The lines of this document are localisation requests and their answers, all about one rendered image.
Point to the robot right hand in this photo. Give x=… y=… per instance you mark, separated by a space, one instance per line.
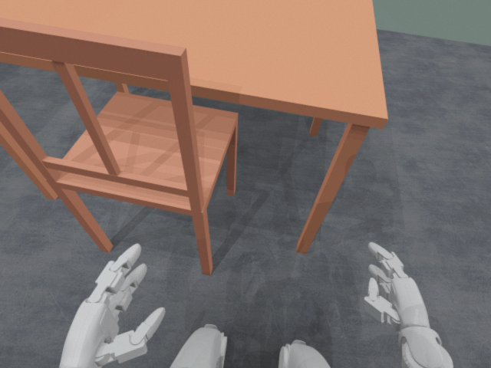
x=402 y=292

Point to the robot thigh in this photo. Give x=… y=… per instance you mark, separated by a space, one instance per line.
x=301 y=356
x=205 y=348

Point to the robot right thigh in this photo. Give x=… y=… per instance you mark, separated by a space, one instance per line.
x=301 y=356

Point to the robot left thigh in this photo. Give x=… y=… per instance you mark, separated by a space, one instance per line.
x=205 y=348

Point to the robot left hand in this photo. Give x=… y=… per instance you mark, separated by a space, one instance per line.
x=97 y=318

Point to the right robot forearm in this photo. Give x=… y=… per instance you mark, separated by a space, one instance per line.
x=421 y=348

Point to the table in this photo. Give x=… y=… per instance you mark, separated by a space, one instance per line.
x=318 y=58

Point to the chair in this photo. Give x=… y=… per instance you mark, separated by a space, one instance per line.
x=142 y=150

